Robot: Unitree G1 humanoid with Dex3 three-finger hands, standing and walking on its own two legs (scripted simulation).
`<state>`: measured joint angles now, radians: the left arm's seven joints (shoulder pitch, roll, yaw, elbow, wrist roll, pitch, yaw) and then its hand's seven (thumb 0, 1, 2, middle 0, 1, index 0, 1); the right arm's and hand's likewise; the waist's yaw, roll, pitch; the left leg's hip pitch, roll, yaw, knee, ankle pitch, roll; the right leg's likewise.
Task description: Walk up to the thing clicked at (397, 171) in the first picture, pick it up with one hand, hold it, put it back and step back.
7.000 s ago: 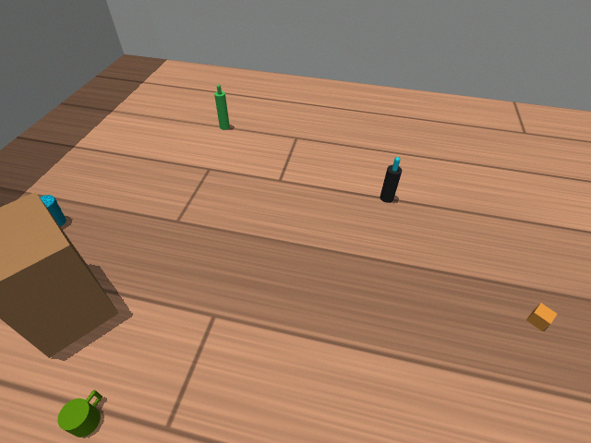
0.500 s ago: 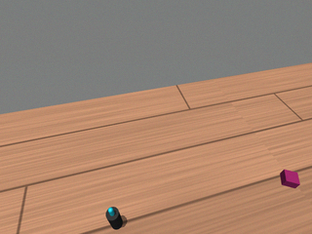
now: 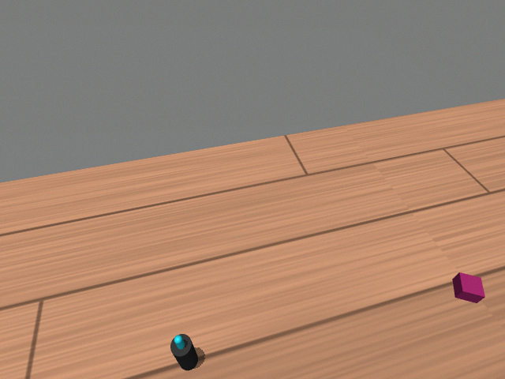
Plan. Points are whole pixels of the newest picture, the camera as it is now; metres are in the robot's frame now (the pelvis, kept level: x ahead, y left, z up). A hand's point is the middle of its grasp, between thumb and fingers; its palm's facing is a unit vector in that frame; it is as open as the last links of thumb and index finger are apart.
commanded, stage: stand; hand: left
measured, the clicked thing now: (183, 350) +0.36 +0.23 -0.66
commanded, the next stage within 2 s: go down in 0.54 s
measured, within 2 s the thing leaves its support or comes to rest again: neither
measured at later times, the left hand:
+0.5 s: hand out of the picture +0.08 +0.25 -0.16, palm faces -0.02 -0.94 -0.34, open 7.4 cm
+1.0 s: hand out of the picture +0.17 +0.27 -0.18, palm faces +0.07 -0.94 -0.33, open 13.7 cm
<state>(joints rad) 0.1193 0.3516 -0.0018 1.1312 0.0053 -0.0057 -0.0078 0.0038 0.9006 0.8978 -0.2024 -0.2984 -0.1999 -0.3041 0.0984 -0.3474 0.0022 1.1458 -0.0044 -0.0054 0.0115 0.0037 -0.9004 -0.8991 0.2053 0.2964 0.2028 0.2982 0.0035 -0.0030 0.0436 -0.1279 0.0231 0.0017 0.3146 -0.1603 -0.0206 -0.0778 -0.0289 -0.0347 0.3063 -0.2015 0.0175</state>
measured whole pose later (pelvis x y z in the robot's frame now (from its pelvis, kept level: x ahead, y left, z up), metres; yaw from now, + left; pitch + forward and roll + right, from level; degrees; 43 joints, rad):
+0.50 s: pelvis +0.01 +0.00 +0.00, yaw +0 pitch -1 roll +0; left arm 0.12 0.35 0.00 1.13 0.01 -0.01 0.00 0.00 0.90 0.90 -0.20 -0.30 -0.20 -0.30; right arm 0.10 -0.35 0.00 1.14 0.00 -0.01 0.01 0.00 -0.90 -0.90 0.21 0.30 0.20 0.30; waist 0.00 0.00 0.04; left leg -0.11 0.02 0.01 0.31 -0.17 -0.02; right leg -0.07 -0.03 -0.03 0.31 -0.21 0.02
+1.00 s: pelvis -0.01 +0.00 -0.04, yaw -1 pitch +10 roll -1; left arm -0.03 0.37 0.24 0.99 0.07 0.03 -0.06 0.00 0.17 0.27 -0.05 -0.07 -0.05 -0.07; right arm 0.25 -0.24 -0.03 0.74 0.03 -0.02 0.00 0.01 -0.94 -0.91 0.20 0.30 0.20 0.30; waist -0.03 -0.01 -0.04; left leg -0.57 0.04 0.00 0.75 -0.35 -0.02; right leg -0.52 -0.02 -0.02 0.73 -0.38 0.01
